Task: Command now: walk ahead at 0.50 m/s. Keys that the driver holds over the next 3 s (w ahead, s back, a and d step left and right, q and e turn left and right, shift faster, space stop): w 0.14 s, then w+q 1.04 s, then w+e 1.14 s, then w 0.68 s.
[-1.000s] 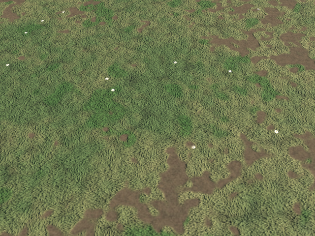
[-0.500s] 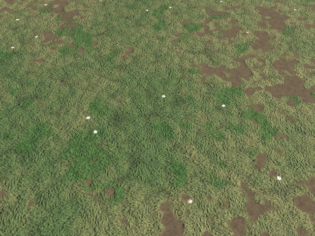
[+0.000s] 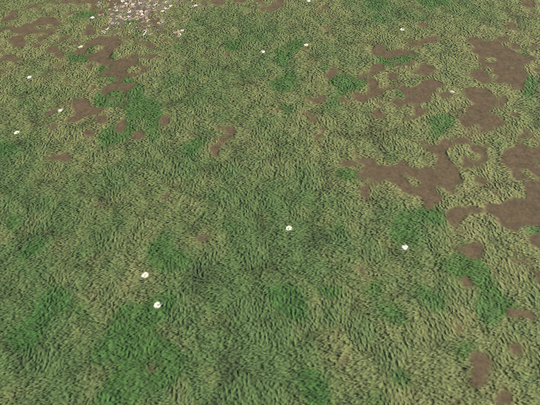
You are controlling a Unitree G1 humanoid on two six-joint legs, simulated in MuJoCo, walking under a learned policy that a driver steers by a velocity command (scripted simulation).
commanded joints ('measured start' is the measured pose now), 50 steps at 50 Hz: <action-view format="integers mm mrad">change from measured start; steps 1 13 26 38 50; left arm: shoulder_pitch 43 143 -85 -494 -139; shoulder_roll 101 120 84 108 130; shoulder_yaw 11 11 12 -8 8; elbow -33 16 -174 -367 -297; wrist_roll -3 18 36 14 23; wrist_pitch -17 -9 41 38 14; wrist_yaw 2 27 -9 -24 13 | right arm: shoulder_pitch -14 -215 102 300 163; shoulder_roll -30 -34 -131 -161 -121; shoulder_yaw -2 9 -36 -44 -32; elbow -49 -136 -27 -46 -152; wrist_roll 1 15 39 21 1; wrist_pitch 11 -12 -36 -17 13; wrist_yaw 8 5 -22 -34 3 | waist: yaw -18 8 22 -112 -15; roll -87 -108 -13 38 -131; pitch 42 58 -17 16 -36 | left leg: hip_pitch -101 12 358 579 -29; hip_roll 31 -78 55 36 -51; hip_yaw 20 108 -272 -340 -82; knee -85 -480 -860 -769 123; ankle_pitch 100 83 289 449 -102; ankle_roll -27 69 237 180 14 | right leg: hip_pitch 6 257 -430 -556 15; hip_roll -267 -312 -171 -105 -348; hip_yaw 208 45 119 113 362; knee -189 -41 768 349 -79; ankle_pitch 206 652 -91 120 11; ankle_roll -106 -61 118 142 -34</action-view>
